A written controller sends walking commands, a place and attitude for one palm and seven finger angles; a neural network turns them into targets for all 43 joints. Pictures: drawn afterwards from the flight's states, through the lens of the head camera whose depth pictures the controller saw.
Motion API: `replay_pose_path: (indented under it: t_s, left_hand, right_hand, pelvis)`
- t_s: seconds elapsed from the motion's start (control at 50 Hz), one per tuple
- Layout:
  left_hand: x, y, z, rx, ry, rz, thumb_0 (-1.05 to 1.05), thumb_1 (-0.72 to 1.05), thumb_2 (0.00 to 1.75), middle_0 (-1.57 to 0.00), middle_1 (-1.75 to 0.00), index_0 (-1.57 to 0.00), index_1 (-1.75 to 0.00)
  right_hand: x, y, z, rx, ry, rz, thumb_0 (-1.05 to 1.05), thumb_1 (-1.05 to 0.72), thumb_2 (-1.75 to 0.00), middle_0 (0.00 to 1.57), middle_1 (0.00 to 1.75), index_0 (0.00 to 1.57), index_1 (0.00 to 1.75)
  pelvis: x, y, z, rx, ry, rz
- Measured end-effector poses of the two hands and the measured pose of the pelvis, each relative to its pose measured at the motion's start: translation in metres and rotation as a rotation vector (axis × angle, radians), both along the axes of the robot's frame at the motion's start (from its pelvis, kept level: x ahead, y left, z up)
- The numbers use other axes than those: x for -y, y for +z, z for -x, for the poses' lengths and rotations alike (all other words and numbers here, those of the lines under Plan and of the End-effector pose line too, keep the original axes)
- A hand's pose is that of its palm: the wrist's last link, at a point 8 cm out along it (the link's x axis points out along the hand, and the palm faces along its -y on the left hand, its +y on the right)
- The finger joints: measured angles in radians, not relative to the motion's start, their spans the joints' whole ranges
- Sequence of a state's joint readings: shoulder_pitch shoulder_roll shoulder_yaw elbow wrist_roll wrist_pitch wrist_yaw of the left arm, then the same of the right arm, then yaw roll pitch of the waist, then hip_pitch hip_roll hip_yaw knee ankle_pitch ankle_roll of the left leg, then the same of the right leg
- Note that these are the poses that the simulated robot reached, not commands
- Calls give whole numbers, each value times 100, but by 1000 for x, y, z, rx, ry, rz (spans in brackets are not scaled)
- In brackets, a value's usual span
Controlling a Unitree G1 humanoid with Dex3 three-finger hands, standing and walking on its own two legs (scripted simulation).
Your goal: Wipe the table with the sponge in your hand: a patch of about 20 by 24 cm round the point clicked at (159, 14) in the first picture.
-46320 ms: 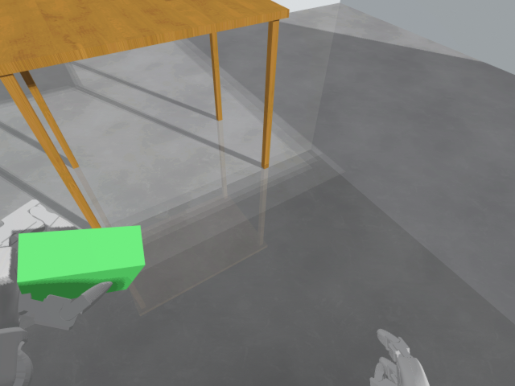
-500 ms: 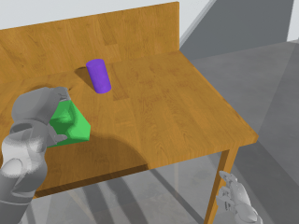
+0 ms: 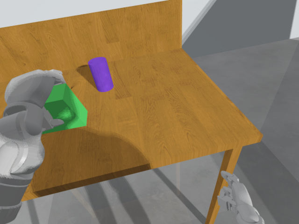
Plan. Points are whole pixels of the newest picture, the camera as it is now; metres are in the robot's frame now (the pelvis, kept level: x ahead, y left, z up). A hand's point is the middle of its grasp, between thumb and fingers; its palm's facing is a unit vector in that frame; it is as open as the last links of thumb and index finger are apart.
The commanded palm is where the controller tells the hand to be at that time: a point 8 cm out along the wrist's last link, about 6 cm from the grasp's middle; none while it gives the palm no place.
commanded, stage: lift the sponge slowly off the table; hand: left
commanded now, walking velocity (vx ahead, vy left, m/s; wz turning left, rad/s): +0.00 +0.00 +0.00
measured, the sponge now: (56, 114) +0.27 +0.29 +0.20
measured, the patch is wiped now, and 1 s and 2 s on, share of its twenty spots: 1.00 1.00 1.00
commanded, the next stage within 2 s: bring the sponge back beside the body in 0.12 s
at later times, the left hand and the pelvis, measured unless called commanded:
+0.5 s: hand (43, 105) +0.25 +0.28 +0.25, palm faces +0.30 -0.11 -0.95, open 9.1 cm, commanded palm +0.20 +0.28 +0.31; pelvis +0.01 +0.01 +0.00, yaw -1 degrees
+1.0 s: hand (37, 110) +0.23 +0.28 +0.25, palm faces +0.33 -0.11 -0.94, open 9.1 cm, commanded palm +0.17 +0.28 +0.31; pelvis +0.00 +0.01 +0.00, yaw -1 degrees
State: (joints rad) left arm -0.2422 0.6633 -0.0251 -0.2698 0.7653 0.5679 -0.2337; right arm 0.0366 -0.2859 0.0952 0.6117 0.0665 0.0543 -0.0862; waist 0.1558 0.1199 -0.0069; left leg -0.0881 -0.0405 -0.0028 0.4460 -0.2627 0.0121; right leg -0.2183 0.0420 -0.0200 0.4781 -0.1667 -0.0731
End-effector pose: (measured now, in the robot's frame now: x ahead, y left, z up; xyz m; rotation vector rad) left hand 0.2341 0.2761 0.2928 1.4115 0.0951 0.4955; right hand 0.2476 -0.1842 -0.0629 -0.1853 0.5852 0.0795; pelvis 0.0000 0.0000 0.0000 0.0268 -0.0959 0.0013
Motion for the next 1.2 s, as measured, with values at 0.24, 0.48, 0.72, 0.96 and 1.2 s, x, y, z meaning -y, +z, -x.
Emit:
replay_pose_path:
  t_s: [0.24,0.48,0.72,0.96,1.2]
  left_hand:
    - [5,0,-10,1,-32,12,-2,-47,110,-79,-141,-86,-142]
    - [-3,4,14,32,-36,22,-2,-47,110,-79,-141,-86,-142]
    - [-3,3,34,55,-40,26,-2,-47,110,-80,-141,-86,-142]
    - [-2,7,39,72,-50,19,-2,-47,109,-80,-141,-86,-142]
    - [-2,5,54,78,-50,22,-2,-47,109,-80,-141,-86,-142]
  right_hand:
    - [-10,1,-3,-9,6,-9,1,-90,-90,20,30,19,30]
    - [-10,2,-4,-27,13,-8,1,-90,-90,20,30,19,30]
    - [-13,3,-1,-24,8,4,1,-90,-90,20,30,18,29]
    - [-16,4,4,-12,11,-14,1,-90,-90,20,30,18,29]
    - [-14,4,4,-11,19,-5,1,-90,-90,20,30,19,29]
  pelvis:
    - [-6,1,-3,-4,-4,0]
    - [-9,1,-6,-1,-15,4]
    - [-10,0,0,18,-13,5]
    - [-10,0,3,20,-19,4]
    - [-9,-1,3,27,-21,5]
